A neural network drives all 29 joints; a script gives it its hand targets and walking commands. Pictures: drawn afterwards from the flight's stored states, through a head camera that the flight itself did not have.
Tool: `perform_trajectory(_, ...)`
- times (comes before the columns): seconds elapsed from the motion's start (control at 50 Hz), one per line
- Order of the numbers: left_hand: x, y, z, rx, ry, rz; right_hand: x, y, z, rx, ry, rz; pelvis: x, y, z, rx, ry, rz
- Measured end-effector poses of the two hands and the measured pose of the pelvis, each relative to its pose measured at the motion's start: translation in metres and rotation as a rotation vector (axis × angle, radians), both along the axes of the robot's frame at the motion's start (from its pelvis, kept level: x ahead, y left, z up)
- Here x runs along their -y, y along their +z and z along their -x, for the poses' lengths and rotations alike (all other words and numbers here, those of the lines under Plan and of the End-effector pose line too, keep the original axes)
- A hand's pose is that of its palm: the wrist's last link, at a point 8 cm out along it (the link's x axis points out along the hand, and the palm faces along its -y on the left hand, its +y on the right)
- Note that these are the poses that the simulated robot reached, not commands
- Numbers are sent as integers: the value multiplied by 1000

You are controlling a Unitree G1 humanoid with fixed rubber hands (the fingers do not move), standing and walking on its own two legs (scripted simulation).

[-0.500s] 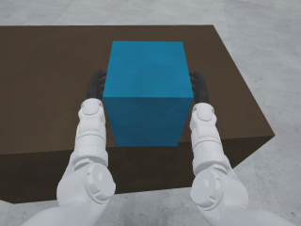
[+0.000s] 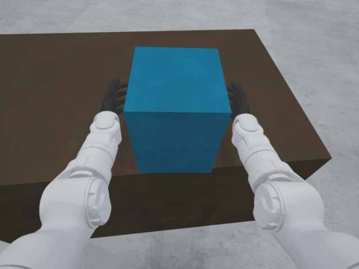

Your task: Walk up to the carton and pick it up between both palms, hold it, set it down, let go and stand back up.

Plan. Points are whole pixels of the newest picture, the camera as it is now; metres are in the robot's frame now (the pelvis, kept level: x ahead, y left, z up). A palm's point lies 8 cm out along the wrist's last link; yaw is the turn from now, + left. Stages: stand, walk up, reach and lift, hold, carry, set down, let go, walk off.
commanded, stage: set down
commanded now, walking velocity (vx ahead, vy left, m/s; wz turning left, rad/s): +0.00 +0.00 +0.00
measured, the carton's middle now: (175, 114) +0.47 +0.06 +0.05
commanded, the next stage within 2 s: none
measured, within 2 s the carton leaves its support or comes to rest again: neither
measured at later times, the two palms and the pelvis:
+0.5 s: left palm (87, 100) +0.42 +0.25 +0.12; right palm (257, 99) +0.47 -0.13 +0.12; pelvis -0.01 -0.01 -0.01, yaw +3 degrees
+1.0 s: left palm (70, 64) +0.43 +0.26 +0.21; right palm (285, 66) +0.47 -0.16 +0.21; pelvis -0.01 -0.01 +0.00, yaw +3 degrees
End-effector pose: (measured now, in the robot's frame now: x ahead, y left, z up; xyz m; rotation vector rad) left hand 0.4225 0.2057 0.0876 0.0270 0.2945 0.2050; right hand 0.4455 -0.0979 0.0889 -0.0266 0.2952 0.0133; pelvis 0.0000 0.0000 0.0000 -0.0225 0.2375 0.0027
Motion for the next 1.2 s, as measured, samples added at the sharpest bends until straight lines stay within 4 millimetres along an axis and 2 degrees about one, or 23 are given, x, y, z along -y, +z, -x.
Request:
perform_trajectory(0.12, -16, 10, -6, 15, 18, -13, 3, 7, -11, -15, -10, 0, -1, -7, 2, -66, 21, 16)
perform_trajectory(0.3, -43, 12, 0, 18, 45, -17, 26, 13, -18, -18, -22, 30, 4, -9, 5, -90, 46, 20)
perform_trajectory(0.44, -44, 24, 2, 46, 32, -22, 29, 27, -20, 25, 3, 10, 8, -11, 9, -105, 53, 16)
perform_trajectory(0.54, -43, 44, -1, 67, 44, 7, 35, 42, -20, 28, -11, 9, 12, -10, 13, -102, 51, 7)
perform_trajectory(0.7, -47, 86, -7, 91, 45, -13, 54, 85, -20, 53, -58, -3, 13, -7, 15, -70, 45, 3)
perform_trajectory(0.82, -51, 103, -6, 73, 56, -16, 67, 104, -18, 35, -70, -12, 13, -5, 13, -34, 44, -2)
perform_trajectory(0.94, -53, 117, -10, 91, 53, -13, 65, 118, -23, 52, -42, -5, 14, -3, 10, -32, 48, -4)
perform_trajectory(1.08, -54, 116, -8, 74, 20, -25, 54, 120, -22, 63, -25, -16, 12, 1, 8, 6, 47, -4)
perform_trajectory(1.2, -53, 102, 9, 48, 3, -29, 60, 97, -8, 26, -28, -14, 10, 5, 6, 74, 44, -5)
